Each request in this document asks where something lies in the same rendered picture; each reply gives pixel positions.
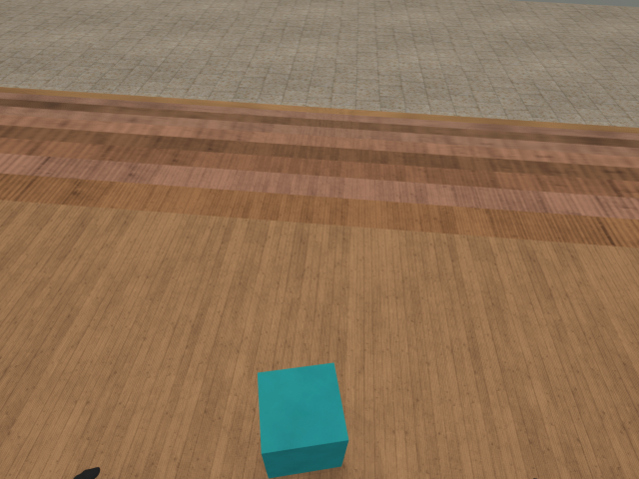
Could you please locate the carton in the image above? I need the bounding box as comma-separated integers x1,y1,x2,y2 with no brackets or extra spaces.
258,363,348,478

